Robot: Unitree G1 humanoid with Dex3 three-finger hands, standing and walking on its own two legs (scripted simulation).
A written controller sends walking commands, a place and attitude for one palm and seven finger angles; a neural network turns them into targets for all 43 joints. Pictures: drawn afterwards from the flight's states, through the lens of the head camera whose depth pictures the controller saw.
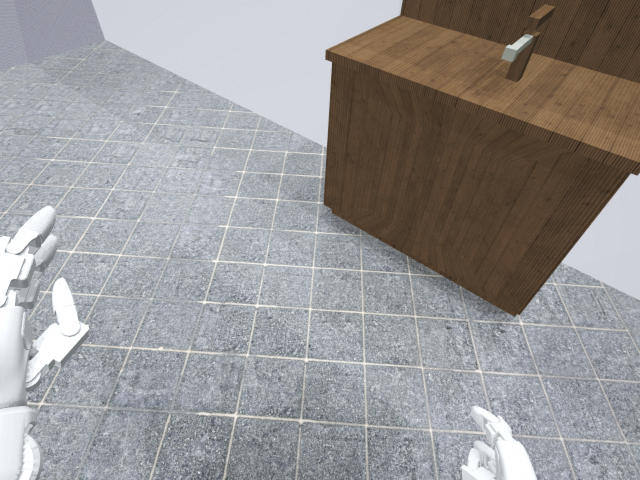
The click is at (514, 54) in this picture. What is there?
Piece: tap's lever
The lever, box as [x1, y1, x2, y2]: [501, 45, 519, 61]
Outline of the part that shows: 508,45 505,47 501,58 512,61 515,58 519,47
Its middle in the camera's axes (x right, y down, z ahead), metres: +0.47 -0.46 +0.96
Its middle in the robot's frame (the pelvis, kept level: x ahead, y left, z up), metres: +1.06 -0.41 +0.11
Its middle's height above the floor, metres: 0.88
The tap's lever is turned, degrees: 0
